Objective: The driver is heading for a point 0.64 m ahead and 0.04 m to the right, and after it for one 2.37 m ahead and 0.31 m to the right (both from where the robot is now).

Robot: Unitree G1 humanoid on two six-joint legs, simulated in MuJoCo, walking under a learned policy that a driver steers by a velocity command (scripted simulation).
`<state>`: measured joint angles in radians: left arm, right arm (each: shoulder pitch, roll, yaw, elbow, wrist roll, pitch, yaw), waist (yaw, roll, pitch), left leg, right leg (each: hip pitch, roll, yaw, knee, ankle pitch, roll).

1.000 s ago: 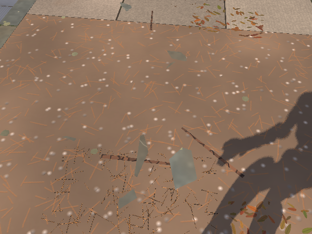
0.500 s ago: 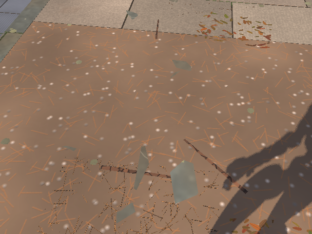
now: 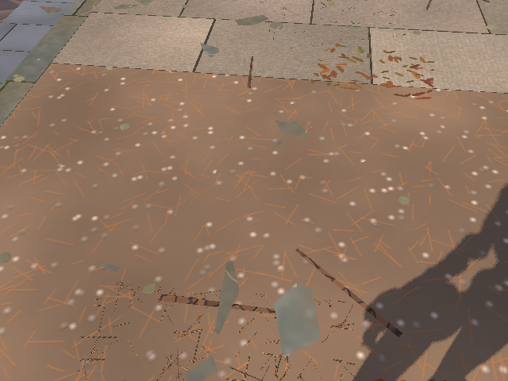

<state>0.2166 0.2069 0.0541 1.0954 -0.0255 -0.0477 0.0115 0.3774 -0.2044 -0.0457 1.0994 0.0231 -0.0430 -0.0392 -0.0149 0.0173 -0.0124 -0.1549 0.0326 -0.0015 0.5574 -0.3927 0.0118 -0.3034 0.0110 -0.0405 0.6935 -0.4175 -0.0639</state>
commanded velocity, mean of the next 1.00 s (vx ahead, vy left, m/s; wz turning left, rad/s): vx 0.44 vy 0.00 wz -0.06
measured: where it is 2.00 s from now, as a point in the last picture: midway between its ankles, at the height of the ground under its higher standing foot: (256, 332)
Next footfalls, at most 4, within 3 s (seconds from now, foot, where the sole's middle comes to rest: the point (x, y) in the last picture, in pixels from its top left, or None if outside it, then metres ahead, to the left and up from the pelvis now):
0.52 left None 0.40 0.14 -0.77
1.06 right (301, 328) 0.70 -0.10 -0.77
1.54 left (219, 312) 0.75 0.13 -0.77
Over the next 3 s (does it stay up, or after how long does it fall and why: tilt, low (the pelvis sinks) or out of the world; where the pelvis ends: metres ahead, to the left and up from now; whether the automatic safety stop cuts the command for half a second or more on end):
stays up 0.68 0.03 0.01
